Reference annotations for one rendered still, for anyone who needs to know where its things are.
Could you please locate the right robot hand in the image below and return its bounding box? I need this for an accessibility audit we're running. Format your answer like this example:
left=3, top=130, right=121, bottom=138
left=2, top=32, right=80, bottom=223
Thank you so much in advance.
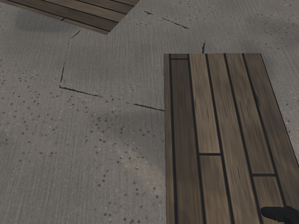
left=261, top=205, right=299, bottom=224

